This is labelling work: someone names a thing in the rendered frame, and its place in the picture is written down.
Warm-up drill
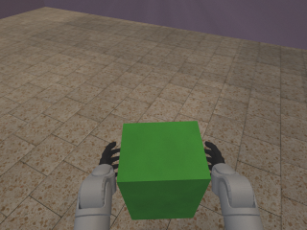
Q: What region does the robot right hand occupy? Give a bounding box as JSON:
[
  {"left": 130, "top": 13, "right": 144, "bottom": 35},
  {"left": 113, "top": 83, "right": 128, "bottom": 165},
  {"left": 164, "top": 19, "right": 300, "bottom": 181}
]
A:
[{"left": 204, "top": 141, "right": 224, "bottom": 176}]

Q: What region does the robot left hand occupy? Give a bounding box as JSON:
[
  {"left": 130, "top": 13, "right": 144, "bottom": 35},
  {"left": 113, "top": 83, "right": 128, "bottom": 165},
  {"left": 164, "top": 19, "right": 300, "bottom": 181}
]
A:
[{"left": 99, "top": 141, "right": 121, "bottom": 177}]

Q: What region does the right robot forearm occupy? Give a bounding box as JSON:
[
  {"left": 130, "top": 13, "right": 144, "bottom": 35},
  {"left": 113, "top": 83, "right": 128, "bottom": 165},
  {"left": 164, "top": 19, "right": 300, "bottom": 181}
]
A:
[{"left": 211, "top": 163, "right": 264, "bottom": 230}]

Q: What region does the left robot forearm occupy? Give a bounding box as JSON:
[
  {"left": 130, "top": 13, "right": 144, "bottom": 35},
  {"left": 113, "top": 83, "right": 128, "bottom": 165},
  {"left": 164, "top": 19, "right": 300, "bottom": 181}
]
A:
[{"left": 73, "top": 164, "right": 117, "bottom": 230}]

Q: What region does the carton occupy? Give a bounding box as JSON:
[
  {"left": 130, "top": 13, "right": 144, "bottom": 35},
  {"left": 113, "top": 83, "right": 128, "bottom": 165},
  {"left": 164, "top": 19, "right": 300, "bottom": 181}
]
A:
[{"left": 116, "top": 121, "right": 211, "bottom": 220}]

